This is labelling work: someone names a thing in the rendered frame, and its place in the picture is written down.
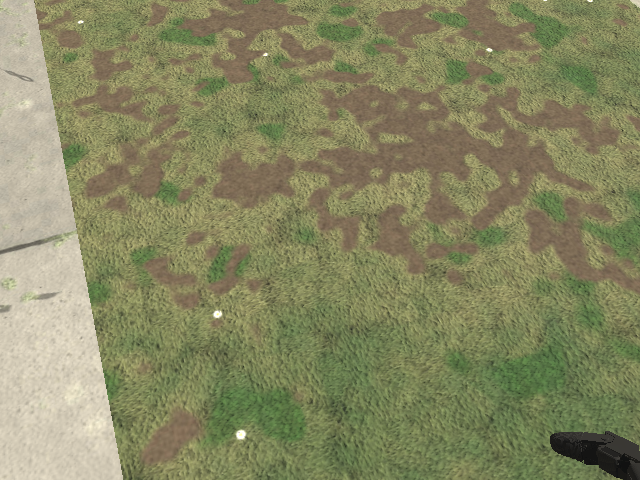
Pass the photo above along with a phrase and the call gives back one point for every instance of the robot right hand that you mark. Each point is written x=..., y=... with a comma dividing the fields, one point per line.
x=614, y=454

